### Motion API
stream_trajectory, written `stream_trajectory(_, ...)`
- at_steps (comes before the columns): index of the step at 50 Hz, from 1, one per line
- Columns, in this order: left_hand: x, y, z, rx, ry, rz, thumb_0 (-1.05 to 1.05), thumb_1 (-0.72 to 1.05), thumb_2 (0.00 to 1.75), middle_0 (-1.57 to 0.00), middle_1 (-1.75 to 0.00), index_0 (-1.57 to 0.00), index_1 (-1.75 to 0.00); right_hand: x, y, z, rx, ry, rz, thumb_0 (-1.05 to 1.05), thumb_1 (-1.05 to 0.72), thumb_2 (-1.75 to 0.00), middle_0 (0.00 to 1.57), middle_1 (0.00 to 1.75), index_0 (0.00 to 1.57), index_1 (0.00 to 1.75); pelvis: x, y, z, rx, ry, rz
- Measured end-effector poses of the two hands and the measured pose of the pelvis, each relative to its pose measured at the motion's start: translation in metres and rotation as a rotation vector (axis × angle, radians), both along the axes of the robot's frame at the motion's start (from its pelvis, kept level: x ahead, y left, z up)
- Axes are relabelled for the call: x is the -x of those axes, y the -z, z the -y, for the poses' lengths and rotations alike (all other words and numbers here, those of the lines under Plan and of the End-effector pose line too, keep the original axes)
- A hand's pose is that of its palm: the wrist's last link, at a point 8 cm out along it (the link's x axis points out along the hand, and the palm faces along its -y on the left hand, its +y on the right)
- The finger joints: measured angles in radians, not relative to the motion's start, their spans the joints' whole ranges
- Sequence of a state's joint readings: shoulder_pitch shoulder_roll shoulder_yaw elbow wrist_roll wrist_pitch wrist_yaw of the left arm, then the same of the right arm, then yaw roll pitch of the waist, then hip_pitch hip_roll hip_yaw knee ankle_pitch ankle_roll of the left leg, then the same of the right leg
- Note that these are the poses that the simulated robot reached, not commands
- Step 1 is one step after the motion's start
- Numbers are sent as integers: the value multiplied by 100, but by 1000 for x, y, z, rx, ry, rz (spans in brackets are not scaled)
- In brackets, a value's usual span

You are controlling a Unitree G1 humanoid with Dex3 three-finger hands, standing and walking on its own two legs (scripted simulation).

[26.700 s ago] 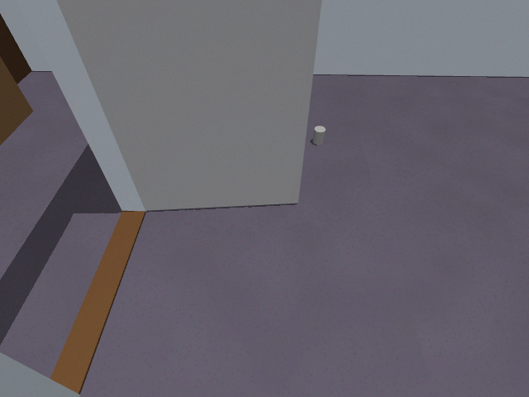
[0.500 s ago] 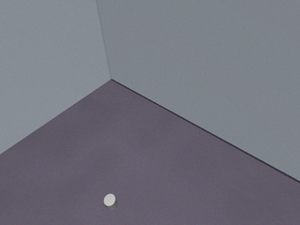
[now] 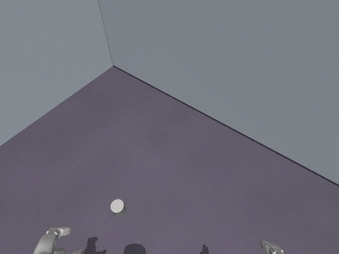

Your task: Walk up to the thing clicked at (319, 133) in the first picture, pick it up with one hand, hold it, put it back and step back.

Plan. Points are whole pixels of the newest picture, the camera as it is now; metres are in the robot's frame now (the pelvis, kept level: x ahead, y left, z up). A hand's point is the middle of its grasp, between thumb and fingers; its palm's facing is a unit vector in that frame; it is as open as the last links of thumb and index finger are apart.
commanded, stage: rise first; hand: left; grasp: from above
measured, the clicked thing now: (118, 208) +0.41 +0.25 -0.71
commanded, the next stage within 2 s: none
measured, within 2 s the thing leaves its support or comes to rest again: neither
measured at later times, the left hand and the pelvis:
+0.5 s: hand out of the picture +0.13 +0.27 -0.21, palm faces -0.14 -0.88 -0.46, open 14.0 cm; pelvis -0.01 +0.01 -0.07, yaw +0 degrees
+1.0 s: hand (85, 238) +0.23 +0.30 -0.40, palm faces -0.44 -0.48 -0.76, open 14.0 cm; pelvis -0.07 +0.00 -0.26, yaw -3 degrees
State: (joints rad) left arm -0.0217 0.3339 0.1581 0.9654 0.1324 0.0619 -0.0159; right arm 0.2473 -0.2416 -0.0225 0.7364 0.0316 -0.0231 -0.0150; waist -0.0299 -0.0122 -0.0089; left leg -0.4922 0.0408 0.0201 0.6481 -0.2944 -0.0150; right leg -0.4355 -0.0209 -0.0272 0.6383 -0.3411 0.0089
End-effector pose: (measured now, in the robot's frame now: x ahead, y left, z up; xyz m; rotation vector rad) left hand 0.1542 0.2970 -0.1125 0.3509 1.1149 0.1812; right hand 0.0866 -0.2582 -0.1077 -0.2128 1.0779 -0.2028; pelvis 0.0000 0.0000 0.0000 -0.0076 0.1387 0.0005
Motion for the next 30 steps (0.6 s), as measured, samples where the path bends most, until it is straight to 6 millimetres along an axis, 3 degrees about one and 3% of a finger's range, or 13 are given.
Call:
stream_trajectory(6, 12, 19, -4, -34, 10, -50, 0, -19, 99, -6, -101, -8, -101, -8, 12, -3, 0, -15, 58, 1, -91, -90, 20, 30, 20, 30, 1, 19, -3, 5, 5, -55)
stream_trajectory(12, 20, 35, -9, -65, 34, -29, 0, -41, 99, -6, -106, -7, -106, -27, 28, -3, 25, -42, 124, 1, -89, -89, 20, 30, 20, 30, 4, 42, -5, 10, 3, -102)
stream_trajectory(21, 28, 49, -9, -94, 84, -38, 0, -50, 99, -6, -108, -7, -108, -55, 38, -11, 43, -87, 225, 1, -87, -89, 20, 30, 20, 30, 8, 63, -5, 22, -1, -150)
stream_trajectory(30, 27, 74, -14, -152, 160, -44, 0, -50, 97, -6, -109, -7, -108, -68, 61, -17, 44, -134, 277, 1, -86, -89, 20, 30, 20, 30, 14, 90, -6, 30, -3, -217)
